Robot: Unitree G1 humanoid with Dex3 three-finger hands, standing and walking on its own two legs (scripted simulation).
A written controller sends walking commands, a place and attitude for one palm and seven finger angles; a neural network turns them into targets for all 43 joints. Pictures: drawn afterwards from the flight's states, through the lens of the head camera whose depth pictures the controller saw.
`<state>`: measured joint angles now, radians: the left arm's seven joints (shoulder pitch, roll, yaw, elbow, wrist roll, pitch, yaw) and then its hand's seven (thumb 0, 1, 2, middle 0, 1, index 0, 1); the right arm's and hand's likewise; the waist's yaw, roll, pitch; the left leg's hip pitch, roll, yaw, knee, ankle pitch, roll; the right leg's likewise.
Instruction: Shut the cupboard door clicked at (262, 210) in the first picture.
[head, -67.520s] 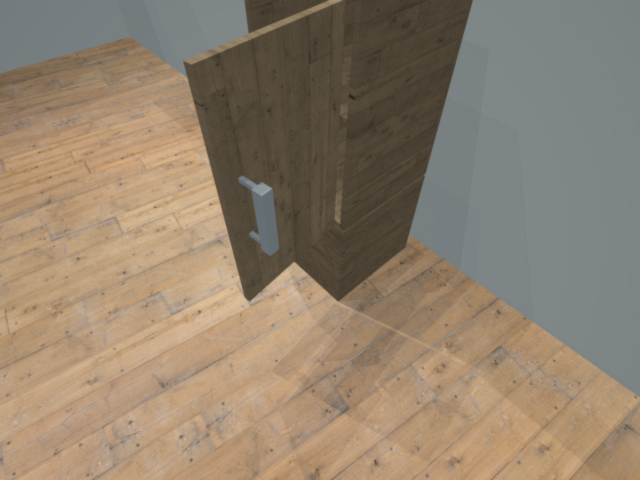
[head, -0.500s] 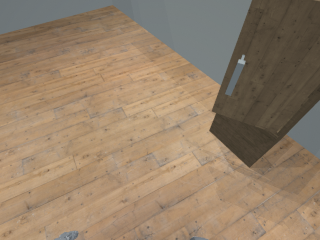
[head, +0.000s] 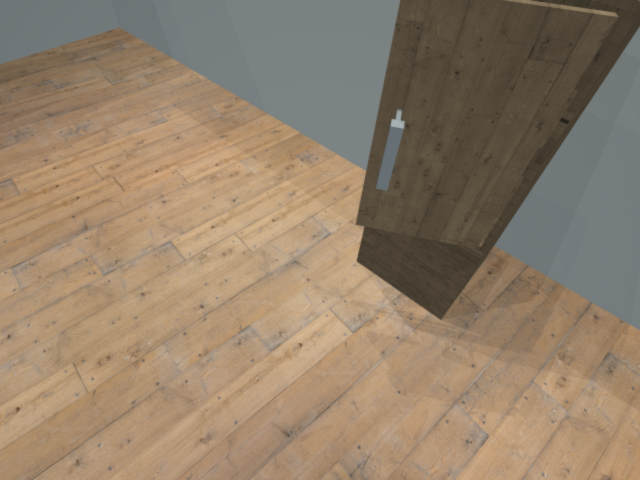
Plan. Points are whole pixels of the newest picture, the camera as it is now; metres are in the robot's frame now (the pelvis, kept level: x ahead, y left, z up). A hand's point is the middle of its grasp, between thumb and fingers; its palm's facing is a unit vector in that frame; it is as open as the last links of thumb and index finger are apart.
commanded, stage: turn to face it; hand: left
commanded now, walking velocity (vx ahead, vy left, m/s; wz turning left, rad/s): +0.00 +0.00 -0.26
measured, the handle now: (390, 150) +0.76 -0.11 -0.05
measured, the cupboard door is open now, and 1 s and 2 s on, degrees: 28 28 28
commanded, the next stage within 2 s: take the last steps up to it in 0.12 s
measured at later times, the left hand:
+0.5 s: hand out of the picture +0.12 +0.16 -0.15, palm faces -0.11 -0.97 -0.21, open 7.4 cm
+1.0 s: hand (279, 352) +0.33 +0.08 -0.16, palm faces -0.30 -0.94 -0.17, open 7.4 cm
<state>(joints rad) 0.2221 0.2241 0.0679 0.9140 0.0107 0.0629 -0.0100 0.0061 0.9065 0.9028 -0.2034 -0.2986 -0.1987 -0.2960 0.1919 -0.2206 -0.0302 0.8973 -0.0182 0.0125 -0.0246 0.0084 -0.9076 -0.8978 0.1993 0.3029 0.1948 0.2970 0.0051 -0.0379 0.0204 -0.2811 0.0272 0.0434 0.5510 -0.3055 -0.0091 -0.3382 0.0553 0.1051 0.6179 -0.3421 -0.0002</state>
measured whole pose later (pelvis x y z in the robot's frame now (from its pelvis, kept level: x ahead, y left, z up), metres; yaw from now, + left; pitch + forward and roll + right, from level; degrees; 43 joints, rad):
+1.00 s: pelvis +0.19 -0.08 +0.01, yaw -15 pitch +0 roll -1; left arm 0.14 0.23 0.07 0.98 0.03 0.05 -0.05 0.01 0.91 0.90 -0.20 -0.30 -0.19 -0.29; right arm 0.41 -0.14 -0.02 1.06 -0.04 -0.05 -0.03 0.01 -0.90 -0.90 0.20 0.30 0.20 0.30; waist -0.05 -0.02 0.08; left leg -0.05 0.13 0.19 0.37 -0.32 -0.05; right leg -0.58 -0.08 -0.04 0.87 -0.17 0.00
